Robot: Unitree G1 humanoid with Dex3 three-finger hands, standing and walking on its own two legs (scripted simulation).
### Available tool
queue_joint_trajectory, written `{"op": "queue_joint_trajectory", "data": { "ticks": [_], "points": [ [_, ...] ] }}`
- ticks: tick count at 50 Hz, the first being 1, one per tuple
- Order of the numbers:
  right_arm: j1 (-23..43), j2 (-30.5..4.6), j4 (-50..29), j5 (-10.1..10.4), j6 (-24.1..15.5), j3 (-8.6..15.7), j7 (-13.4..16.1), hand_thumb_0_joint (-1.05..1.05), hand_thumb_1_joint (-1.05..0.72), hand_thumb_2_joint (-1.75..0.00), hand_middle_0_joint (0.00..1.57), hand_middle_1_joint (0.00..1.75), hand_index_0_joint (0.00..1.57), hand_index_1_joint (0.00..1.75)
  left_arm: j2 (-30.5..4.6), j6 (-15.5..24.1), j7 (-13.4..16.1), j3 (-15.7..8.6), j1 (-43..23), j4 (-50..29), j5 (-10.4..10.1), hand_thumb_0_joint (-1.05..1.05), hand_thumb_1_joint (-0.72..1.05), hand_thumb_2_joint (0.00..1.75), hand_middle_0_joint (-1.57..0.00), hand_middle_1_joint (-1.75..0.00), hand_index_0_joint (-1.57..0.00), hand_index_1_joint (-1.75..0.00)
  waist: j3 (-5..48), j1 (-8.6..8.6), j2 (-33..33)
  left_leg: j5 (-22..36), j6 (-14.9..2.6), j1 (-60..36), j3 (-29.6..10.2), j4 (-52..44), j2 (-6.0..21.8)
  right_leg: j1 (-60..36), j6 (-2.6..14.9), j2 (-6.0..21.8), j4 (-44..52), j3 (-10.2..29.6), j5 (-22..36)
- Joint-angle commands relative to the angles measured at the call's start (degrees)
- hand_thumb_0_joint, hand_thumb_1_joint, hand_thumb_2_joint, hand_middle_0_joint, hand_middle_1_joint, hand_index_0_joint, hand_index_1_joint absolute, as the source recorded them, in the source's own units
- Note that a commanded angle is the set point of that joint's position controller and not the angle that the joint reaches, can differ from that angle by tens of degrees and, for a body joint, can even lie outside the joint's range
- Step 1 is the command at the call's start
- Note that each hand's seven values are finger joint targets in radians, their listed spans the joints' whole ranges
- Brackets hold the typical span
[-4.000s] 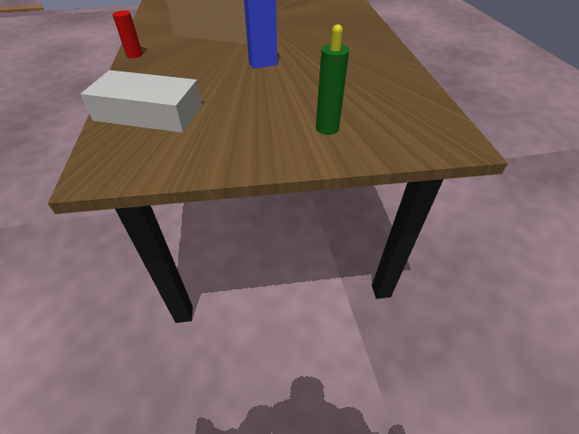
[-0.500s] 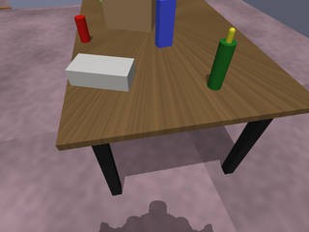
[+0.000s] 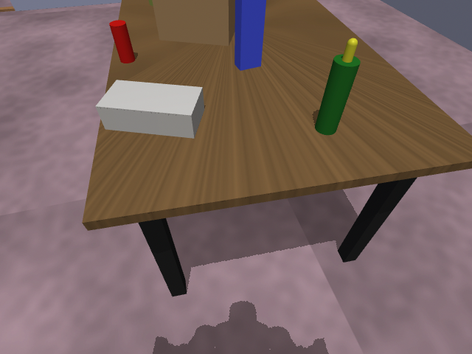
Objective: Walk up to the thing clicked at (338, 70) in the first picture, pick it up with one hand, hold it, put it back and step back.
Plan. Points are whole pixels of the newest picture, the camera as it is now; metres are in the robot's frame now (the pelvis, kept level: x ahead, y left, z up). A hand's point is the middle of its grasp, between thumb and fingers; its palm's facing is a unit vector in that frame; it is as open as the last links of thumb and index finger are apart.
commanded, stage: stand
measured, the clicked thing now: (337, 89) +0.68 -0.23 +0.09
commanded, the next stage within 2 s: none
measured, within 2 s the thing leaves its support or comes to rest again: neither
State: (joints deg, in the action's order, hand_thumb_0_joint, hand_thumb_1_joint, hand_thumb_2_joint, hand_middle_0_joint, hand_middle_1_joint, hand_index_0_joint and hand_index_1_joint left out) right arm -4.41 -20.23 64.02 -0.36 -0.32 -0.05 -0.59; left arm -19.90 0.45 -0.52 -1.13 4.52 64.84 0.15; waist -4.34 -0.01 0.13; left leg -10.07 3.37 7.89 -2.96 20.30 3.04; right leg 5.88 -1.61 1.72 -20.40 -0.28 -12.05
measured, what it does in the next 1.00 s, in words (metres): stands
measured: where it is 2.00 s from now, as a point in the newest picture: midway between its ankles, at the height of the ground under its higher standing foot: outside the picture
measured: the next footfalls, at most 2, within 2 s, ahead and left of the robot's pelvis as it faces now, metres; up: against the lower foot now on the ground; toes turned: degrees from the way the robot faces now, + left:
none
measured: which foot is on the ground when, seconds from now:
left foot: down 0.00-1.00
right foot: down 0.00-1.00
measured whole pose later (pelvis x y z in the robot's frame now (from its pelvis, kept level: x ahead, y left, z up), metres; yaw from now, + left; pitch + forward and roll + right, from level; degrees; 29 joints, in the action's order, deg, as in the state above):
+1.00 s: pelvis -0.01 +0.00 +0.00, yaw +0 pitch -3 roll +0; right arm -6.1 -20.0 64.0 -0.4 -0.2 -0.2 -1.0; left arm -20.9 0.4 -0.6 -0.3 6.6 63.8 0.3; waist -3.4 -0.1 -0.4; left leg -9.5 3.1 7.9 -2.4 20.0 2.7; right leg 6.4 -1.9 2.1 -20.8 0.3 -11.6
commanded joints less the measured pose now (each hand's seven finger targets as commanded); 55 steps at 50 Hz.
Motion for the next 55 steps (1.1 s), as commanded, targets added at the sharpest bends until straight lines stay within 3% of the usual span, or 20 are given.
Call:
{"op": "queue_joint_trajectory", "data": {
  "ticks": [1, 5, 12, 20, 28, 32, 48, 50, 55],
  "points": [
    [2.12, -12.52, -3.07, -0.07, -1.01, 2.41, 0.91, 0.0, -0.9, -0.9, 0.2, 0.3, 0.2, 0.3, -12.69, 1.13, 0.69, -2.05, -1.9, -3.35, 0.22, 0.0, 0.9, 0.9, -0.2, -0.3, -0.2, -0.3, 7.0, 0.19, 0.85, 10.53, -3.6, -2.8, -1.78, -2.18, 4.14, -0.43, 2.57, 5.54, 3.33, 3.58, 9.19],
    [1.77, -12.41, -2.89, -0.07, -0.95, 2.27, 0.75, 0.0, -0.9, -0.9, 0.2, 0.3, 0.2, 0.3, -12.74, 1.04, 0.59, -1.75, -1.3, -3.14, 0.28, 0.0, 0.9, 0.9, -0.2, -0.3, -0.2, -0.3, 5.62, 0.11, 0.55, 7.69, -3.49, -1.81, -1.99, -3.05, 3.94, 0.61, 2.5, 5.28, 3.86, 3.59, 6.03],
    [1.26, -12.51, -2.83, -0.14, -1.05, 2.24, 0.71, 0.0, -0.9, -0.9, 0.2, 0.3, 0.2, 0.3, -13.27, 1.14, 0.56, -1.83, -1.41, -3.46, 0.18, 0.0, 0.9, 0.9, -0.2, -0.3, -0.2, -0.3, 5.97, -0.03, 0.26, 7.48, -3.9, -1.75, -1.93, -3.05, 4.03, 0.55, 2.51, 5.52, 3.73, 3.94, 6.95],
    [0.72, -12.69, -2.62, -0.18, -0.83, 2.45, 0.51, 0.0, -0.9, -0.9, 0.2, 0.3, 0.2, 0.3, -13.11, 1.04, 0.57, -1.53, -0.71, -3.62, 0.36, 0.0, 0.9, 0.9, -0.2, -0.3, -0.2, -0.3, 4.08, 0.17, -0.15, 3.3, -3.81, -0.29, -2.33, -3.71, 3.78, 2.16, 2.57, 5.4, 5.06, 4.25, 0.78],
    [0.25, -12.73, -2.6, -0.14, -0.87, 2.5, 0.5, 0.0, -0.9, -0.9, 0.2, 0.3, 0.2, 0.3, -13.15, 1.19, 0.55, -1.45, 0.02, -3.85, 0.37, 0.0, 0.9, 0.9, -0.2, -0.3, -0.2, -0.3, 5.03, 0.08, 0.45, 3.98, -3.98, -0.98, -2.36, -3.34, 3.81, 1.9, 2.55, 5.38, 4.44, 4.19, 2.68],
    [-0.29, -12.44, -2.84, -0.13, -0.99, 2.35, 0.61, 0.0, -0.9, -0.9, 0.2, 0.3, 0.2, 0.3, -13.46, 1.35, 0.64, -1.46, -0.02, -4.08, 0.25, 0.0, 0.9, 0.9, -0.2, -0.3, -0.2, -0.3, 7.19, -0.15, 0.14, 9.49, -4.01, -2.02, -1.8, -2.22, 4.03, 0.24, 2.52, 5.75, 3.17, 4.02, 8.99],
    [0.05, -12.59, -2.97, -0.12, -0.88, 2.29, 0.61, 0.0, -0.9, -0.9, 0.2, 0.3, 0.2, 0.3, -13.49, 1.02, 0.62, -1.5, 0.57, -3.91, 0.29, 0.0, 0.9, 0.9, -0.2, -0.3, -0.2, -0.3, 4.13, -0.05, 0.17, 4.64, -3.88, -0.96, -1.99, -3.46, 3.72, 2.06, 2.57, 5.31, 4.13, 4.02, 3.38],
    [0.12, -12.68, -3.15, -0.06, -0.91, 2.41, 0.62, 0.0, -0.9, -0.9, 0.2, 0.3, 0.2, 0.3, -13.55, 1.09, 0.63, -1.53, 0.72, -4.17, 0.41, 0.0, 0.9, 0.9, -0.2, -0.3, -0.2, -0.3, 4.79, 0.02, 0.49, 5.38, -3.96, -1.26, -1.92, -3.07, 3.73, 1.7, 2.55, 5.36, 3.93, 3.98, 4.89],
    [-0.12, -12.63, -3.02, -0.11, -0.87, 2.37, 0.54, 0.0, -0.9, -0.9, 0.2, 0.3, 0.2, 0.3, -13.23, 1.06, 0.55, -1.49, 0.68, -4.07, 0.35, 0.0, 0.9, 0.9, -0.2, -0.3, -0.2, -0.3, 3.45, -0.07, 0.23, 2.2, -3.93, -0.09, -2.19, -3.68, 3.55, 2.61, 2.52, 5.2, 4.54, 4.1, 1.41]
  ]
}}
